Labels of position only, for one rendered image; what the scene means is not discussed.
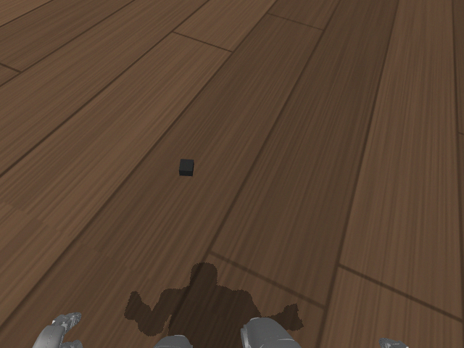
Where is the small box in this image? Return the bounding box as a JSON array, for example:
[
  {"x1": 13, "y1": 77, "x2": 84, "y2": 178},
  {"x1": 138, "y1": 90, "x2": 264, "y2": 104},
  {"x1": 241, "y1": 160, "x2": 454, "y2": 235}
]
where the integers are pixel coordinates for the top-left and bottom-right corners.
[{"x1": 179, "y1": 159, "x2": 194, "y2": 176}]

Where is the left robot hand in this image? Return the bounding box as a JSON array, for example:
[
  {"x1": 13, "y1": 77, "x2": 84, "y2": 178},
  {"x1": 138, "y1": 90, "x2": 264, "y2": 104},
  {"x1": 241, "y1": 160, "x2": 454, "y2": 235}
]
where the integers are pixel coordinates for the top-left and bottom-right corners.
[{"x1": 32, "y1": 312, "x2": 83, "y2": 348}]

